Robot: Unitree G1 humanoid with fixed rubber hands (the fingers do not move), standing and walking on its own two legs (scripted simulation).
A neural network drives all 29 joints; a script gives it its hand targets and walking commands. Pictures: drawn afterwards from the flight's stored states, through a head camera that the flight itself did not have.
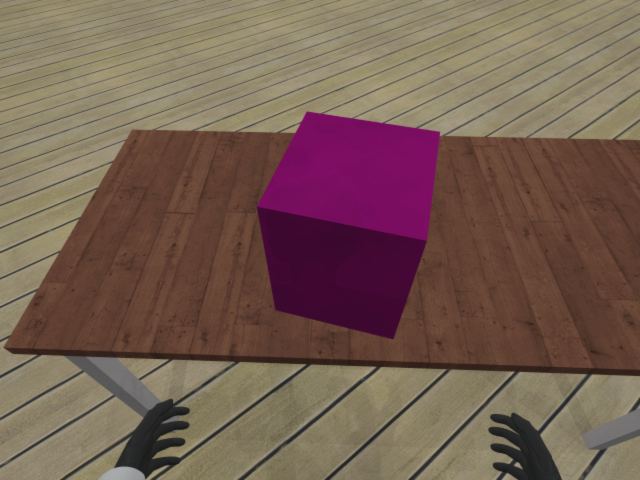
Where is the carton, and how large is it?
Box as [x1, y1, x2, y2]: [257, 112, 439, 338]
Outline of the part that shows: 306,112 257,205 275,309 393,338 426,241 439,132 313,112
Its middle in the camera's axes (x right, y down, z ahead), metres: +0.05 -0.02 +0.60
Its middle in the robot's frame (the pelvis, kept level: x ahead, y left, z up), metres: +0.48 -0.03 +0.02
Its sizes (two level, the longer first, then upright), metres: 0.210 0.200 0.250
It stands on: a table, 0.67 m high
